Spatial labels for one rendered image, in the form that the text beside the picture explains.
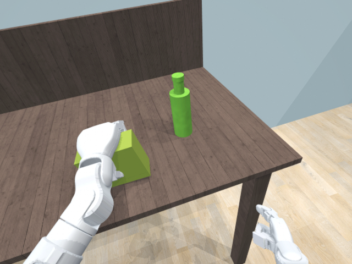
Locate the robot left forearm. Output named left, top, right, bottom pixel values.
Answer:
left=23, top=153, right=114, bottom=264

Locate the table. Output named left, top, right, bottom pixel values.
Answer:
left=0, top=0, right=303, bottom=264

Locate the sponge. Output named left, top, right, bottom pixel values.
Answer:
left=74, top=129, right=151, bottom=187

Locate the robot right forearm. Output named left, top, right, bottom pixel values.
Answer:
left=274, top=241, right=309, bottom=264

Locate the right robot hand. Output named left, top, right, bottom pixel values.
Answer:
left=252, top=205, right=294, bottom=253

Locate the left robot hand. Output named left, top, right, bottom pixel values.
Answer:
left=76, top=120, right=126, bottom=181

